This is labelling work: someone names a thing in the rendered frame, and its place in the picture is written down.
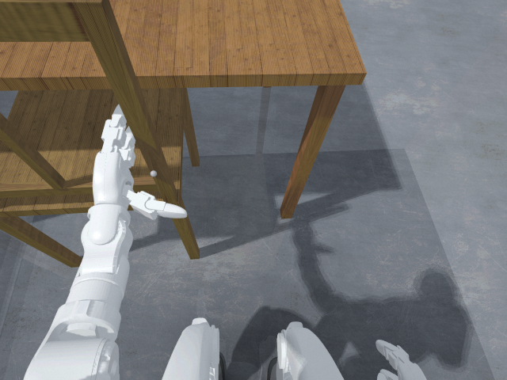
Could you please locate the robot right shin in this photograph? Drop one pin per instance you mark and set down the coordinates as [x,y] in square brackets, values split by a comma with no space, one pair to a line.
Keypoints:
[280,375]

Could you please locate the chair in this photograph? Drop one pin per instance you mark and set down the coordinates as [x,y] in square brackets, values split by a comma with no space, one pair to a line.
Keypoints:
[51,138]

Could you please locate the table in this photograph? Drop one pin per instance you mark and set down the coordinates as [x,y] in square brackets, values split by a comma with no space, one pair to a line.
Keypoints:
[213,43]

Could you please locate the robot left hand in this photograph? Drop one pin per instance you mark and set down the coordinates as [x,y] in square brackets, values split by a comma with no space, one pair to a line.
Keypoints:
[111,172]

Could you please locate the robot right hand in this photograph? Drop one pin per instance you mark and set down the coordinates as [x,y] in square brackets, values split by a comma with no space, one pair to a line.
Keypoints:
[400,361]

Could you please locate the left robot upper arm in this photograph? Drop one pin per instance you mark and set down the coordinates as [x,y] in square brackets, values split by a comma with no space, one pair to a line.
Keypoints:
[86,359]

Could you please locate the robot left forearm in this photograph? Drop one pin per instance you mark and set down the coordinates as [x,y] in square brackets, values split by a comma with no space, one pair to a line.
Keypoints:
[93,305]

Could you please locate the robot right thigh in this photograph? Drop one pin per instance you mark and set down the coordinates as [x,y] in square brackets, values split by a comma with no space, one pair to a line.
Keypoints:
[302,353]

